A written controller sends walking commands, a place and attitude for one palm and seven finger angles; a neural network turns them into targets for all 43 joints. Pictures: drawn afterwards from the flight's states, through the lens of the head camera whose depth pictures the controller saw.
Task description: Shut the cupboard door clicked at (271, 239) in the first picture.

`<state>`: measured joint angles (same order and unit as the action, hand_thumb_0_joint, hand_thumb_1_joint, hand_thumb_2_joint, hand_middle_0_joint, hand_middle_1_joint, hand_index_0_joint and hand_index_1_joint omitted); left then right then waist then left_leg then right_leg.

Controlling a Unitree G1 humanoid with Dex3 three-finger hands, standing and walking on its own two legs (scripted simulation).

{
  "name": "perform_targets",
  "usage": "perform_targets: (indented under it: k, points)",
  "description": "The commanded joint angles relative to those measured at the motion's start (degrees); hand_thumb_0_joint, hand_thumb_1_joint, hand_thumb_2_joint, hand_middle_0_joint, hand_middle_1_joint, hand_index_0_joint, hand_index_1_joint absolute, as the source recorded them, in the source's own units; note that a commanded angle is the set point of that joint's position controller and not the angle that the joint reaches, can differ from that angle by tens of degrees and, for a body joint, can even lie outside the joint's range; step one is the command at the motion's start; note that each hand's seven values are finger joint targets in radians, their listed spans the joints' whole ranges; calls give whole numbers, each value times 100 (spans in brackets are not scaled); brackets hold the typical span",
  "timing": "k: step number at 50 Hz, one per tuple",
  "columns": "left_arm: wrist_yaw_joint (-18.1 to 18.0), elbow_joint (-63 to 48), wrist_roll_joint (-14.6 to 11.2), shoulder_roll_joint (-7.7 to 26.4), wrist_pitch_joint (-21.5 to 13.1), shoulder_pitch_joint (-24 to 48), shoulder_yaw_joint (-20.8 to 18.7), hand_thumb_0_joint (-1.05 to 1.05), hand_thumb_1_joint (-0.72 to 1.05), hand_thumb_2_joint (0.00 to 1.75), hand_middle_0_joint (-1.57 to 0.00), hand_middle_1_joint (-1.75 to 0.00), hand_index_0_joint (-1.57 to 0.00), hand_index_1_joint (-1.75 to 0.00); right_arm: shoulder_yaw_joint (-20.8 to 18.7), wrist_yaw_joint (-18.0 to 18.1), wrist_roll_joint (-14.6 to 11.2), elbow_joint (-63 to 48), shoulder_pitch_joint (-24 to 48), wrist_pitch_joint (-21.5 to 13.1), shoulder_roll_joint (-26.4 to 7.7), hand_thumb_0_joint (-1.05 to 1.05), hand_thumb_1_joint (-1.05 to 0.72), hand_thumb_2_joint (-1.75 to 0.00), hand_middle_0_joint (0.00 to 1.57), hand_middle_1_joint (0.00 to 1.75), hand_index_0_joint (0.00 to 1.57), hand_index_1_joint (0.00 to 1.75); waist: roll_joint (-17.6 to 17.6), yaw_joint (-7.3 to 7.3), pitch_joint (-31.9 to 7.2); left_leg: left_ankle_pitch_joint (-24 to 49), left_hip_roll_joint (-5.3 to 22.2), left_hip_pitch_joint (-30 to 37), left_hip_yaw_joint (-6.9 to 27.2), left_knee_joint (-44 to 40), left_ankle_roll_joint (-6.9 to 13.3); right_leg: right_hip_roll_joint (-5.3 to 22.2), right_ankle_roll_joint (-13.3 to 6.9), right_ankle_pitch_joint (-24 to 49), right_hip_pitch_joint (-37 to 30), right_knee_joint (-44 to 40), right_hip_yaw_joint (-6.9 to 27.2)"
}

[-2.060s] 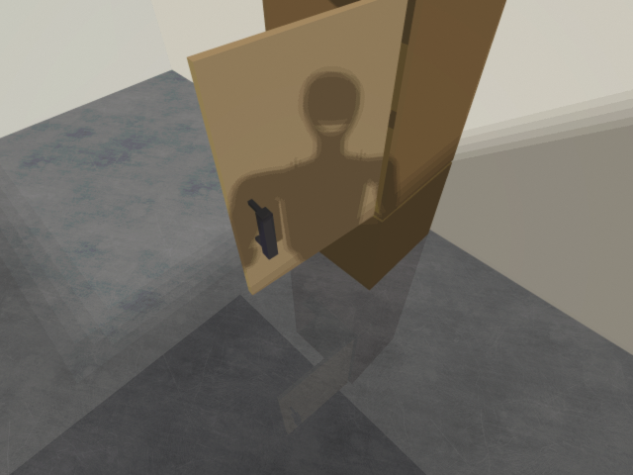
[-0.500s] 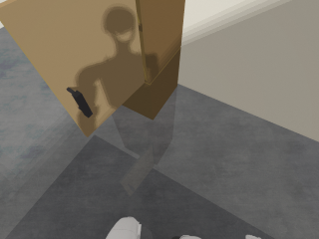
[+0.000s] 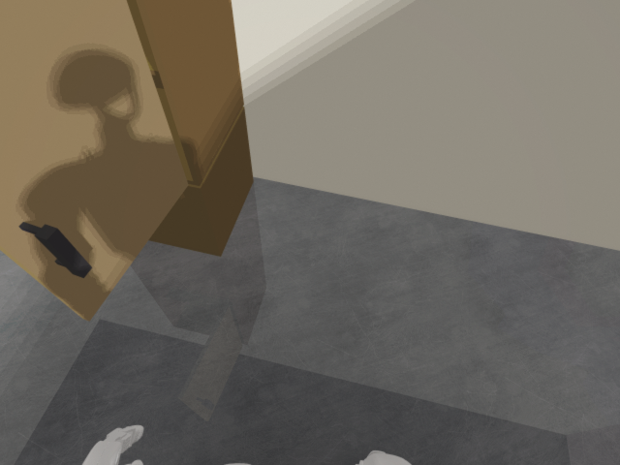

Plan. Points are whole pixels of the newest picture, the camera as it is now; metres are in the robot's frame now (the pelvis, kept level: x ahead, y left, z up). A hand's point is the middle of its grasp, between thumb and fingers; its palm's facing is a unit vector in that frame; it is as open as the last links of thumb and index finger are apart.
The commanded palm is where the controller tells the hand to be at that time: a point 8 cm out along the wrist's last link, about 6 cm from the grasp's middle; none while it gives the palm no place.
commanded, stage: walk to a spot facing it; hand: left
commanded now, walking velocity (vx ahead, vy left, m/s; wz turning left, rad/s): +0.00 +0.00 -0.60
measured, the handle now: (55, 249) +0.41 +0.48 -0.10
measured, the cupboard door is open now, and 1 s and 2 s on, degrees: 84 84 84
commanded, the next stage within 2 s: turn to face it in 1.48 s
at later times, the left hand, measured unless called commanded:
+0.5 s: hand (253, 380) +0.24 +0.11 -0.15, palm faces -0.37 -0.92 -0.16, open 7.4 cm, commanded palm none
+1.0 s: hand (311, 326) +0.35 +0.03 -0.18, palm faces -0.53 -0.84 -0.15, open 7.4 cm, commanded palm none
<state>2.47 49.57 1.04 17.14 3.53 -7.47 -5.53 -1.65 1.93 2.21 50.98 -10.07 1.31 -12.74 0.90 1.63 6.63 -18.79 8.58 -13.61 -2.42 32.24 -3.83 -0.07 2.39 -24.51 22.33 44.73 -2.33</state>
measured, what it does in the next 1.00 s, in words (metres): walks ahead, turning right: right foot, then left foot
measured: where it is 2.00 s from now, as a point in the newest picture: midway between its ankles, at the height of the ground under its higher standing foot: (431, 375)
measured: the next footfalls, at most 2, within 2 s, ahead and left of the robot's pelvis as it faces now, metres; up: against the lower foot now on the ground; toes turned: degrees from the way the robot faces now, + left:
right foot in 0.04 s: +0.04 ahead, -0.15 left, +0.00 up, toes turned -4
left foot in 0.28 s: +0.09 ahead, +0.12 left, +0.00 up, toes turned -8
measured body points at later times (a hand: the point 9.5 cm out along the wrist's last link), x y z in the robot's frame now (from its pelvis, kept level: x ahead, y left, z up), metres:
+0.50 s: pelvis +0.05 -0.03 +0.01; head +0.10 -0.03 +0.45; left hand +0.26 +0.16 -0.13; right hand -0.06 -0.27 -0.12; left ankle +0.05 +0.13 -0.74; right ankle +0.03 -0.17 -0.69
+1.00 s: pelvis +0.21 -0.11 +0.00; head +0.25 -0.10 +0.45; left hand +0.38 +0.07 -0.17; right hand +0.14 -0.35 -0.13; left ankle +0.29 -0.02 -0.73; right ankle +0.08 -0.18 -0.65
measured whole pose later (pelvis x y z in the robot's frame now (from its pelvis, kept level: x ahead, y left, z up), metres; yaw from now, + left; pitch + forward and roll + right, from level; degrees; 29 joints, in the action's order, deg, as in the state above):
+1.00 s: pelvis +0.21 -0.11 +0.00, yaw -34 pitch +1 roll -1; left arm 2.5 57.7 1.9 13.4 1.0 -13.1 -4.5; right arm -0.9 0.4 2.8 51.7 -13.7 -4.5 -9.3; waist -3.1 -0.1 2.5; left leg -15.2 5.6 -17.9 -7.3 32.4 -0.5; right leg 0.8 -1.2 -23.0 25.9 65.9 -0.9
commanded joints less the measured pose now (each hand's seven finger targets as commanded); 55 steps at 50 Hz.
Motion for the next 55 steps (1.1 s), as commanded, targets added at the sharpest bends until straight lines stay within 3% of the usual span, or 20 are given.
perform_targets:
  k: [1,2,4,8,11,12,14,16,20,26,27,28,29,33,41,42,44,45,49,55]
  points:
    - [-68,-172,52,898,-239,-899,-164,0,90,90,-20,-30,-20,-30,-396,-16,-138,-546,28,-52,-1036,0,-90,-90,20,30,20,30,-763,202,-1067,805,24,-1140,-493,1485,129,927,-544,2694,-2266,-2263,1239]
    - [-184,-97,63,1484,-249,-1174,-277,0,90,90,-20,-30,-20,-30,-279,-37,-181,-855,373,-44,-605,0,-90,-90,20,30,20,30,-2171,434,-1056,-2004,-575,-2018,-432,2764,-31,2250,-1272,4306,-2269,-2540,2999]
    - [-227,-227,26,1518,-185,-786,-232,0,90,90,-20,-30,-20,-30,-229,-64,-233,-804,195,-17,-726,0,-90,-90,20,30,20,30,-1791,210,-736,-1796,-224,-1940,269,3373,77,2184,-1745,2133,-1185,-2639,2918]
    - [-306,-370,72,966,-217,-152,-151,0,90,90,-20,-30,-20,-30,-222,-75,-181,-507,-14,-78,-595,0,-90,-90,20,30,20,30,-1248,-139,-1130,-1039,-421,-1053,71,1838,-15,1283,-1358,2953,-1093,-2075,2216]
    - [-214,-337,23,937,-197,9,-119,0,90,90,-20,-30,-20,-30,-203,-74,-141,-197,-735,-156,-531,0,-90,-90,20,30,20,30,-665,-449,-1136,13,-797,497,-426,-11,-23,853,-1023,724,-175,-1940,2154]
    - [-162,-382,4,705,-181,99,-51,0,90,90,-20,-30,-20,-30,-255,-42,-123,-103,-1060,-205,-780,0,-90,-90,20,30,20,30,-189,-593,-1042,-234,-513,1389,-112,-760,73,471,-747,-438,765,-1524,1819]
    - [-67,-832,-8,277,-146,690,38,0,90,90,-20,-30,-20,-30,-441,52,50,-17,-1696,-305,-1794,0,-90,-90,20,30,20,30,2028,-920,-480,-2733,2226,1147,3389,-2579,1139,-208,-194,-1243,2375,1420,505]
    - [106,-879,47,380,-282,885,-60,0,90,90,-20,-30,-20,-30,-379,-14,69,-267,-1184,-388,-1607,0,-90,-90,20,30,20,30,265,-576,-81,-1881,2001,368,2940,-2600,1513,303,-186,-340,2063,2074,602]
    - [248,-591,44,-19,-234,690,90,0,90,90,-20,-30,-20,-30,-254,-37,49,-129,-928,-436,-1220,0,-90,-90,20,30,20,30,1159,-350,-365,241,934,522,374,-1925,857,374,-100,281,1227,990,-51]
    - [218,-363,28,50,-333,333,71,0,90,90,-20,-30,-20,-30,-301,-92,6,11,-1190,-374,-1268,0,-90,-90,20,30,20,30,819,-207,-880,1159,900,315,-680,-521,549,-95,-292,658,-1059,-1273,-744]
    - [155,-90,45,375,-383,-498,-12,0,90,90,-20,-30,-20,-30,-282,-141,-42,-56,-1015,-379,-1154,0,-90,-90,20,30,20,30,157,209,-1154,1275,577,-473,-1056,686,330,-31,-525,761,-2416,-1694,-410]
    - [37,179,97,1158,-454,-1456,-225,0,90,90,-20,-30,-20,-30,-165,-195,-170,-351,-630,-394,-632,0,-90,-90,20,30,20,30,-1895,670,-1489,-577,-112,-2430,-1464,2592,24,1643,-1150,509,-3891,-2418,2125]
    - [-67,324,-50,1436,-441,-1873,-304,0,90,90,-20,-30,-20,-30,-156,-155,-165,-613,-73,-383,-712,0,-90,-90,20,30,20,30,-2005,856,-1357,-1842,-280,-3162,-424,3720,33,2397,-1643,1141,-3536,-2997,3504]
    - [-205,-46,17,672,-507,-358,-90,0,90,90,-20,-30,-20,-30,-263,-190,-70,-287,-165,-311,-711,0,-90,-90,20,30,20,30,-1319,-61,-562,-542,161,-2237,161,3148,-56,1597,-1409,1194,-1320,-3041,1892]
    - [-118,139,16,600,-584,-240,-83,0,90,90,-20,-30,-20,-30,-260,-259,-69,-42,-676,-438,-456,0,-90,-90,20,30,20,30,-566,-482,-576,850,-546,385,-479,-63,-12,918,-1070,122,-166,-2592,1355]
    - [-109,136,22,397,-569,-224,-32,0,90,90,-20,-30,-20,-30,-310,-205,-66,104,-1057,-476,-632,0,-90,-90,20,30,20,30,25,-655,-683,589,-408,1257,-314,-350,45,656,-916,40,386,-1972,1233]
    - [-64,-109,-38,-164,-548,-230,101,0,90,90,-20,-30,-20,-30,-494,-89,108,332,-2325,-524,-1556,0,-90,-90,20,30,20,30,2345,-1113,-1173,-1640,1985,2128,3151,-2041,1020,-443,-381,-1141,1832,1558,35]
    - [-60,-211,17,-5,-585,126,60,0,90,90,-20,-30,-20,-30,-461,-69,62,276,-2079,-459,-1482,0,-90,-90,20,30,20,30,1332,-987,-778,-1854,2289,1651,3519,-2279,1422,89,-456,-782,2086,2304,580]
    - [65,-2,123,-200,-538,121,48,0,90,90,-20,-30,-20,-30,-229,-69,40,137,-1174,-602,-699,0,-90,-90,20,30,20,30,798,-384,-99,77,1287,474,1403,-2239,986,589,-291,627,1878,2445,377]
    - [121,-11,55,-407,-467,405,200,0,90,90,-20,-30,-20,-30,-279,-107,8,417,-1394,-561,-751,0,-90,-90,20,30,20,30,883,-457,-654,1469,885,863,-308,-1844,889,376,-252,819,647,-96,-414]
